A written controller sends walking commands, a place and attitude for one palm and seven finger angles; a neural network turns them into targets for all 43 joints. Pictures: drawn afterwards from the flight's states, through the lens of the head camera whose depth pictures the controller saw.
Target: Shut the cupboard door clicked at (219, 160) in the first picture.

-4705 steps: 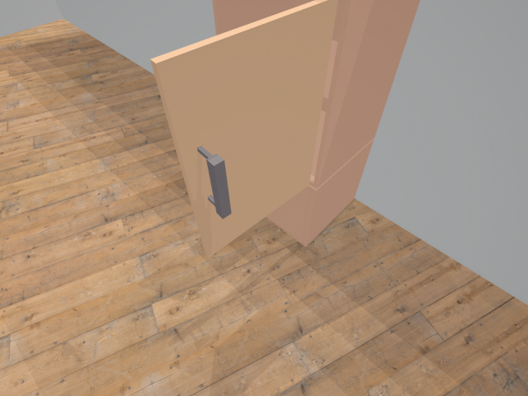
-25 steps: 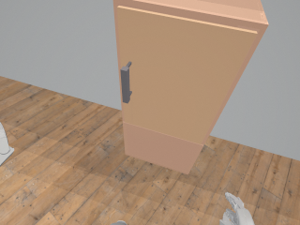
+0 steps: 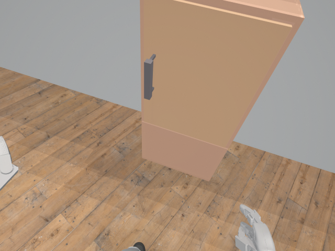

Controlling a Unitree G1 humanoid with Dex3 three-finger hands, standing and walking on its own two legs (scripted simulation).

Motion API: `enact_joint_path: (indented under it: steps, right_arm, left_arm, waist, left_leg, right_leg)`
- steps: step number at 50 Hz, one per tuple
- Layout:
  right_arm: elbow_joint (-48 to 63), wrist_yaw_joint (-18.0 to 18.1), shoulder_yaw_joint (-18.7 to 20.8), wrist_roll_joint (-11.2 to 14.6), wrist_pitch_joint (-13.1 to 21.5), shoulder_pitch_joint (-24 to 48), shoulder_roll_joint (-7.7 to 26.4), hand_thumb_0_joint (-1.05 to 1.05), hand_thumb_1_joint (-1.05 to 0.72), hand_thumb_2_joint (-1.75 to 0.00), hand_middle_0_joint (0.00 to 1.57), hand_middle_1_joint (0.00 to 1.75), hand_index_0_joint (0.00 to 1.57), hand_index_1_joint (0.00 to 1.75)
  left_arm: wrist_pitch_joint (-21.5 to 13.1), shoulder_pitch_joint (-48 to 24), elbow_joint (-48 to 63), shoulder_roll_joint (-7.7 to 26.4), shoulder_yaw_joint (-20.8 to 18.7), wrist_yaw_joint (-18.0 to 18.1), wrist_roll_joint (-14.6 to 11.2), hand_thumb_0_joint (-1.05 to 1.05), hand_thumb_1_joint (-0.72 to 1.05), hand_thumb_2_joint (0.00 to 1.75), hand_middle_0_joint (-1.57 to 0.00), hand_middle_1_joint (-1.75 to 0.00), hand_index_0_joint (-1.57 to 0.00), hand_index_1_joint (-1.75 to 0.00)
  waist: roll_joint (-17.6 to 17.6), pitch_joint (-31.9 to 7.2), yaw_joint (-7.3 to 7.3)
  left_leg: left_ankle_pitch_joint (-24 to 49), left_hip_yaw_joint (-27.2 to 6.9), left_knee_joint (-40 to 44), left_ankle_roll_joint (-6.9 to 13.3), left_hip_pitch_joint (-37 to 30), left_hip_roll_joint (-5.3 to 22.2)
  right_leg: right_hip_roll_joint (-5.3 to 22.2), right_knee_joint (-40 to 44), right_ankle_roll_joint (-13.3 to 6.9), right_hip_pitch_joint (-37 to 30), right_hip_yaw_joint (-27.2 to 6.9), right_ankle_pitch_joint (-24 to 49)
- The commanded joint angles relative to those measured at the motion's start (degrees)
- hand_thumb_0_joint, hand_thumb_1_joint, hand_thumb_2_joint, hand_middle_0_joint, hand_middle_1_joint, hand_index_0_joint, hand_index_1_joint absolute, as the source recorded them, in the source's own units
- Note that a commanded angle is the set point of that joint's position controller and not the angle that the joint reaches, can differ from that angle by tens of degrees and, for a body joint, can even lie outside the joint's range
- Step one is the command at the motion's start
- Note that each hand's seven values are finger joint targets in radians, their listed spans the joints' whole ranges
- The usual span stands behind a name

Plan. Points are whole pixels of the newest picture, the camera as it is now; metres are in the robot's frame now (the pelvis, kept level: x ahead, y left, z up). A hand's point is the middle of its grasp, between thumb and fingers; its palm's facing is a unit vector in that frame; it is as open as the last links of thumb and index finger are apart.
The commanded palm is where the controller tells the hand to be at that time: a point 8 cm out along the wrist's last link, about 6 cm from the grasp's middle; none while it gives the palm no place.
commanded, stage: stop stepping back and stand still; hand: left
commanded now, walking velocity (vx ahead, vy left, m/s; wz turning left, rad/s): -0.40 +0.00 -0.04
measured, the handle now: (150, 77) +0.72 +0.14 -0.02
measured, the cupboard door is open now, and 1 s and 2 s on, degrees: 0 0 0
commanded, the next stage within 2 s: let the arm hang, fingers relaxed in 1.66 s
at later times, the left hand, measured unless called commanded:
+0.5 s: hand out of the picture +0.15 +0.28 +0.16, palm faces +0.42 -0.84 -0.34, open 7.5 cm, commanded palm +0.08 +0.31 +0.18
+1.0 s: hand out of the picture +0.11 +0.29 +0.18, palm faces +0.46 -0.81 -0.36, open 7.5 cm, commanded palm +0.03 +0.33 +0.18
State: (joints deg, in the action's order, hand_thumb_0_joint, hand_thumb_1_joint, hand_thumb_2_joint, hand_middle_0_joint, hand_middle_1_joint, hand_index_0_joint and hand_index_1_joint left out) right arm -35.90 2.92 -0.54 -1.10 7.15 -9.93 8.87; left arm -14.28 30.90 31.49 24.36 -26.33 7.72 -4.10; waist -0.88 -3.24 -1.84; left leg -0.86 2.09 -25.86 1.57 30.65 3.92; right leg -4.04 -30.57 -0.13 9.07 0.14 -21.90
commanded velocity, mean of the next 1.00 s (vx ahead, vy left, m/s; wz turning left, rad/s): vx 0.08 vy -0.01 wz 0.00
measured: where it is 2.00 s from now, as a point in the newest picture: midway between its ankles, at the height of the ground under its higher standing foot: outside the picture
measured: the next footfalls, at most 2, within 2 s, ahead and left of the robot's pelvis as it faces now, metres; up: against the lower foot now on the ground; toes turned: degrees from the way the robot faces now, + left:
right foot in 0.02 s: -0.10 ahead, -0.13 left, +0.00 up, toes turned +1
left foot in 0.30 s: +0.10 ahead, +0.10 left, +0.00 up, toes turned -1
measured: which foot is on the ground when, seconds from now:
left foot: down 0.00-0.18, up 0.20-0.28, down 0.30-1.00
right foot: up 0.00-0.00, down 0.02-0.88, up 0.90-1.00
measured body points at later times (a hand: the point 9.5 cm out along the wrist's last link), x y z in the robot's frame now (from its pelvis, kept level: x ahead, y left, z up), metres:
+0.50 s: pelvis -0.07 +0.02 +0.00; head -0.08 +0.04 +0.45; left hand +0.12 +0.32 +0.18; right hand +0.04 -0.24 -0.08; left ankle +0.06 +0.10 -0.73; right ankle -0.13 -0.11 -0.73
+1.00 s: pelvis -0.10 +0.03 -0.01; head -0.12 +0.05 +0.44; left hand +0.08 +0.33 +0.20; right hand +0.06 -0.20 -0.08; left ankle +0.06 +0.11 -0.73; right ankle -0.13 -0.06 -0.72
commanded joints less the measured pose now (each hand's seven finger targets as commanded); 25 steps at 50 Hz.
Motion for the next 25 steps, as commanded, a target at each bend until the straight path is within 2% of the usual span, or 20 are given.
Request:
enact_joint_path:
  steps: [1, 2, 3, 4, 5, 7, 8, 9, 10, 11, 12, 14, 15, 16, 18, 19, 20, 22, 23, 25]
  right_arm:
    - [5.04, 1.18, 3.40, -0.70, 2.42, 2.51, 10.05, 0.00, -0.90, -0.90, 0.20, 0.30, 0.20, 0.30]
    - [5.23, 1.32, 3.71, -0.35, 2.21, 2.78, 10.13, 0.00, -0.90, -0.90, 0.20, 0.30, 0.20, 0.30]
    - [5.70, 1.40, 4.06, 0.53, 1.74, 1.72, 9.05, 0.00, -0.90, -0.90, 0.20, 0.30, 0.20, 0.30]
    - [7.01, 1.27, 4.36, 1.66, 1.35, 1.60, 9.02, 0.00, -0.90, -0.90, 0.20, 0.30, 0.20, 0.30]
    - [8.42, 1.21, 4.09, 1.91, 0.97, 2.75, 9.13, 0.00, -0.90, -0.90, 0.20, 0.30, 0.20, 0.30]
    - [10.62, 1.31, 2.86, 2.37, -0.87, 4.54, 8.48, 0.00, -0.90, -0.90, 0.20, 0.30, 0.20, 0.30]
    - [10.66, 1.58, 2.61, 2.05, -1.61, 4.82, 8.62, 0.00, -0.90, -0.90, 0.20, 0.30, 0.20, 0.30]
    - [10.03, 1.90, 2.37, 1.41, -2.21, 4.51, 8.73, 0.00, -0.90, -0.90, 0.20, 0.30, 0.20, 0.30]
    - [9.27, 2.12, 2.61, 0.65, -2.52, 3.87, 9.83, 0.00, -0.90, -0.90, 0.20, 0.30, 0.20, 0.30]
    - [8.61, 2.34, 2.02, 0.77, -2.78, 2.42, 9.00, 0.00, -0.90, -0.90, 0.20, 0.30, 0.20, 0.30]
    - [8.30, 2.53, 1.80, 1.06, -2.37, 1.72, 9.41, 0.00, -0.90, -0.90, 0.20, 0.30, 0.20, 0.30]
    - [7.57, 3.22, 2.16, 1.57, -0.80, 1.32, 10.87, 0.00, -0.90, -0.90, 0.20, 0.30, 0.20, 0.30]
    - [7.29, 3.60, 2.67, 1.88, 0.02, 1.86, 11.76, 0.00, -0.90, -0.90, 0.20, 0.30, 0.20, 0.30]
    - [7.20, 3.73, 2.82, 2.03, 0.71, 1.44, 11.73, 0.00, -0.90, -0.90, 0.20, 0.30, 0.20, 0.30]
    - [7.64, 3.40, 2.17, 1.78, 1.79, 1.17, 11.81, 0.00, -0.90, -0.90, 0.20, 0.30, 0.20, 0.30]
    - [7.99, 3.22, 2.16, 1.59, 2.56, 1.35, 11.72, 0.00, -0.90, -0.90, 0.20, 0.30, 0.20, 0.30]
    - [7.83, 3.23, 2.38, 1.26, 3.26, 1.84, 11.62, 0.00, -0.90, -0.90, 0.20, 0.30, 0.20, 0.30]
    - [8.19, 2.39, 2.45, 0.72, 4.06, 0.99, 10.73, 0.00, -0.90, -0.90, 0.20, 0.30, 0.20, 0.30]
    - [8.48, 1.89, 2.57, 0.69, 4.19, 0.69, 10.55, 0.00, -0.90, -0.90, 0.20, 0.30, 0.20, 0.30]
    - [8.73, 1.23, 2.70, 0.67, 4.06, -0.23, 10.21, 0.00, -0.90, -0.90, 0.20, 0.30, 0.20, 0.30]
  left_arm:
    - [-5.19, -5.59, 13.34, 13.02, -6.57, 0.65, 0.26, 0.00, 0.90, 0.90, -0.20, -0.30, -0.20, -0.30]
    - [-5.21, -6.82, 13.25, 13.60, -7.03, 0.63, 0.22, 0.00, 0.90, 0.90, -0.20, -0.30, -0.20, -0.30]
    - [-5.02, -7.14, 13.93, 13.07, -6.36, 0.61, -0.07, 0.00, 0.90, 0.90, -0.20, -0.30, -0.20, -0.30]
    - [-4.07, -4.39, 12.54, 12.89, -6.51, 0.54, -0.56, 0.00, 0.90, 0.90, -0.20, -0.30, -0.20, -0.30]
    - [-3.02, 0.50, 11.05, 15.63, -9.75, 0.70, -1.04, 0.00, 0.90, 0.90, -0.20, -0.30, -0.20, -0.30]
    - [-1.09, 6.22, 8.07, 14.80, -10.06, 0.61, -2.00, 0.00, 0.90, 0.90, -0.20, -0.30, -0.20, -0.30]
    - [-0.70, 6.00, 8.26, 15.06, -9.94, 0.95, -1.97, 0.00, 0.90, 0.90, -0.20, -0.30, -0.20, -0.30]
    - [-0.07, 5.51, 7.55, 15.16, -9.91, 1.42, -1.40, 0.00, 0.90, 0.90, -0.20, -0.30, -0.20, -0.30]
    - [0.46, 3.40, 7.65, 17.04, -11.68, 2.00, -1.20, 0.00, 0.90, 0.90, -0.20, -0.30, -0.20, -0.30]
    - [0.91, 1.21, 5.77, 13.44, -7.78, 2.18, -0.53, 0.00, 0.90, 0.90, -0.20, -0.30, -0.20, -0.30]
    - [0.93, -2.83, 3.51, 12.07, -5.92, 2.35, -0.03, 0.00, 0.90, 0.90, -0.20, -0.30, -0.20, -0.30]
    - [0.72, -9.63, -1.21, 10.91, -3.36, 2.31, 1.00, 0.00, 0.90, 0.90, -0.20, -0.30, -0.20, -0.30]
    - [0.60, -13.38, -1.02, 11.05, -2.53, 2.12, 1.25, 0.00, 0.90, 0.90, -0.20, -0.30, -0.20, -0.30]
    - [0.14, -11.35, -2.91, 10.38, -1.85, 1.89, 1.19, 0.00, 0.90, 0.90, -0.20, -0.30, -0.20, -0.30]
    - [-0.40, -11.31, 2.25, 9.08, -0.73, 1.48, 1.09, 0.00, 0.90, 0.90, -0.20, -0.30, -0.20, -0.30]
    - [-1.02, -12.41, 5.91, 9.63, -1.50, 1.60, 1.10, 0.00, 0.90, 0.90, -0.20, -0.30, -0.20, -0.30]
    - [-1.79, -12.76, 9.69, 11.62, -3.28, 1.82, 1.25, 0.00, 0.90, 0.90, -0.20, -0.30, -0.20, -0.30]
    - [-1.97, -6.97, 13.37, 10.80, -4.04, 1.83, 0.97, 0.00, 0.90, 0.90, -0.20, -0.30, -0.20, -0.30]
    - [-1.79, -3.60, 14.71, 10.66, -4.60, 1.74, 0.84, 0.00, 0.90, 0.90, -0.20, -0.30, -0.20, -0.30]
    - [-0.87, 5.12, 13.25, 12.44, -7.17, 1.78, 0.40, 0.00, 0.90, 0.90, -0.20, -0.30, -0.20, -0.30]
  waist:
    - [9.96, -13.62, 1.83]
    - [9.56, -16.21, 1.98]
    - [6.03, -19.26, 2.69]
    - [1.78, -19.57, 3.08]
    - [-0.71, -19.19, 2.22]
    - [-1.18, -9.63, 2.51]
    - [-0.14, -3.86, 2.80]
    - [-0.34, 0.68, 2.97]
    - [0.35, 2.58, 3.06]
    - [-2.46, 6.09, 3.76]
    - [-4.03, 8.83, 4.30]
    - [-3.72, 12.79, 4.35]
    - [-1.24, 12.99, 4.29]
    - [2.36, 12.47, 3.94]
    - [13.14, 8.34, 3.55]
    - [14.32, 6.36, 2.86]
    - [13.55, 3.89, 2.13]
    - [13.08, -3.07, 1.61]
    - [15.10, -5.78, 1.66]
    - [14.06, -7.78, 1.75]
  left_leg:
    - [15.76, -4.61, 1.01, -0.71, -26.84, 7.02]
    - [20.13, -2.95, -0.07, -0.87, -29.55, 6.54]
    - [25.31, -0.73, -3.63, -0.79, -34.52, 5.03]
    - [21.49, 0.76, -6.01, -0.67, -35.73, 3.62]
    - [12.48, 0.25, -6.29, -0.70, -33.29, 2.44]
    - [-9.06, 0.45, -7.93, -1.95, -24.98, -0.57]
    - [-13.60, -0.18, -12.14, -2.96, -21.84, -2.17]
    - [-14.49, -1.71, -16.53, -3.41, -18.98, -2.51]
    - [-15.05, -3.08, -20.05, -3.57, -17.43, -2.55]
    - [-14.81, -4.37, -20.14, -3.03, -13.59, -1.95]
    - [-14.28, -4.55, -17.16, -2.42, -11.81, -1.13]
    - [-12.81, -4.91, -8.90, -1.19, -13.38, -0.57]
    - [-11.00, -5.47, -5.59, -0.94, -15.21, -0.52]
    - [-13.02, -8.05, -2.49, -0.48, -16.99, 0.56]
    - [-29.48, -19.20, 13.78, 0.22, -11.88, 4.84]
    - [-37.85, -23.57, 19.28, 0.52, -9.43, 6.28]
    - [-39.67, -24.13, 20.87, 0.51, -9.81, 6.97]
    - [-35.89, -18.80, 20.42, -1.39, -12.50, 5.96]
    - [-33.23, -14.93, 18.85, -2.39, -13.25, 4.54]
    - [-30.66, -10.15, 16.49, -3.98, -12.98, 2.04]
  right_leg:
    - [3.54, 9.19, -0.05, 6.54, -2.14, 19.46]
    - [3.57, 7.03, 0.76, 6.98, -1.78, 24.29]
    - [4.33, 6.53, 2.50, 8.19, -1.95, 32.64]
    - [5.16, 6.32, 4.28, 8.79, -1.55, 35.72]
    - [6.64, 6.64, 4.17, 8.71, -1.91, 32.67]
    - [10.43, 11.94, 0.15, 14.43, -5.72, 11.38]
    - [12.97, 16.09, -3.00, 19.95, -9.52, -2.15]
    - [15.25, 19.15, -6.21, 23.90, -13.33, -10.09]
    - [17.07, 20.23, -8.43, 25.71, -14.98, -13.60]
    - [17.19, 19.42, -8.78, 23.88, -13.59, -12.09]
    - [15.89, 18.03, -7.22, 21.82, -11.23, -8.87]
    - [12.03, 14.83, -4.14, 20.12, -7.35, -3.14]
    - [10.16, 12.53, -2.98, 18.87, -5.41, 0.53]
    - [8.03, 10.62, -2.09, 18.86, -3.70, -0.82]
    - [1.54, 1.06, 0.12, 9.71, 0.21, -3.34]
    - [0.00, -1.90, 0.21, 6.01, -0.38, -3.69]
    - [-0.18, -2.24, 0.04, 4.19, -0.76, -3.86]
    - [-0.80, 0.76, -0.67, -0.21, 0.66, -3.62]
    - [-0.98, 3.27, -1.04, -2.42, 1.25, -3.08]
    - [-1.37, 6.54, -1.63, -4.46, 2.15, -2.83]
